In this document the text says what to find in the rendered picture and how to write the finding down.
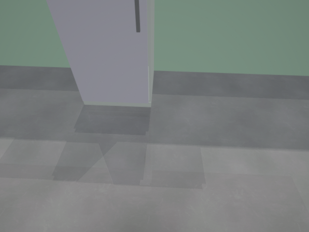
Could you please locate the fridge door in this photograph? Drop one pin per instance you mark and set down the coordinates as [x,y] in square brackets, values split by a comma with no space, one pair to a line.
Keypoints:
[108,58]

